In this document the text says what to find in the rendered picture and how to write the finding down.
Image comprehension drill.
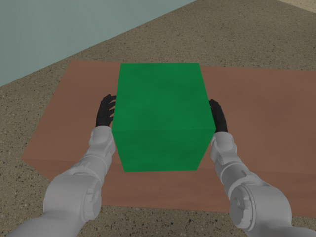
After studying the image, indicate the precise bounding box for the robot left hand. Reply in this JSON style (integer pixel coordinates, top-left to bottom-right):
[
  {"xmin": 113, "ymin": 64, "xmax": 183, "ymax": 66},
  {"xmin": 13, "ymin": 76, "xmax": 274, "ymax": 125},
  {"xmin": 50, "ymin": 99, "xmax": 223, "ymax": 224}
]
[{"xmin": 96, "ymin": 94, "xmax": 116, "ymax": 127}]

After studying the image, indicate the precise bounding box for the pedestal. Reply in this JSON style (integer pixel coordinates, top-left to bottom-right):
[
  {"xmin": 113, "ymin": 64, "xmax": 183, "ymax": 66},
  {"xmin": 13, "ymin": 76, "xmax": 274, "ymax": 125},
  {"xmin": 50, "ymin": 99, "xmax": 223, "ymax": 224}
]
[{"xmin": 20, "ymin": 60, "xmax": 316, "ymax": 218}]

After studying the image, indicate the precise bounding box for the left robot upper arm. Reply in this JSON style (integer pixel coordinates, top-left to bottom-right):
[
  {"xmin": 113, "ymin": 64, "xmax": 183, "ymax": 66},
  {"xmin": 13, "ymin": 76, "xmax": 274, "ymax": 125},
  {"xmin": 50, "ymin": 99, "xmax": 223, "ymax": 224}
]
[{"xmin": 6, "ymin": 174, "xmax": 102, "ymax": 237}]

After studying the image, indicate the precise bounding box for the robot right hand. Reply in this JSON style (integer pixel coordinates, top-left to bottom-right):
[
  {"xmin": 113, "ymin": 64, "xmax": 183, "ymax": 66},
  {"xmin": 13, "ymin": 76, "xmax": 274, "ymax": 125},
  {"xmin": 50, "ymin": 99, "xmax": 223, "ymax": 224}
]
[{"xmin": 209, "ymin": 99, "xmax": 228, "ymax": 133}]

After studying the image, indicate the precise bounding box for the robot left forearm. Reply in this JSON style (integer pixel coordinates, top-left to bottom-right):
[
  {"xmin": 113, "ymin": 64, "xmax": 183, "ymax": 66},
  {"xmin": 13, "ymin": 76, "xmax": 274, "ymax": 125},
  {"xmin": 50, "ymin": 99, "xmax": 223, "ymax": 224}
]
[{"xmin": 43, "ymin": 126, "xmax": 115, "ymax": 210}]

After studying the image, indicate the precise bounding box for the right robot upper arm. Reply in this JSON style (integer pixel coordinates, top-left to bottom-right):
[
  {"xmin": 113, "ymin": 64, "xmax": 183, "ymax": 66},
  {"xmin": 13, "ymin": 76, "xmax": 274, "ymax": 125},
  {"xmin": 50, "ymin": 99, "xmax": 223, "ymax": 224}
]
[{"xmin": 229, "ymin": 184, "xmax": 316, "ymax": 237}]

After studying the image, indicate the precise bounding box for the robot right forearm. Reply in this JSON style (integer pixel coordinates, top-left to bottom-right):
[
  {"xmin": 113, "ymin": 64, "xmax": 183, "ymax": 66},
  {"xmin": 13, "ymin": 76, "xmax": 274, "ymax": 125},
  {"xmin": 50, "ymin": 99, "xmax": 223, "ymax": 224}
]
[{"xmin": 210, "ymin": 132, "xmax": 292, "ymax": 215}]

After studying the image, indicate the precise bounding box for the carton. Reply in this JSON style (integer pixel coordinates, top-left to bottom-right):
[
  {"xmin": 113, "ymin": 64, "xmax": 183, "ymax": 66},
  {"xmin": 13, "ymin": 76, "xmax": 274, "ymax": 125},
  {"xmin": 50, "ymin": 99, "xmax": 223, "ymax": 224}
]
[{"xmin": 111, "ymin": 63, "xmax": 216, "ymax": 172}]

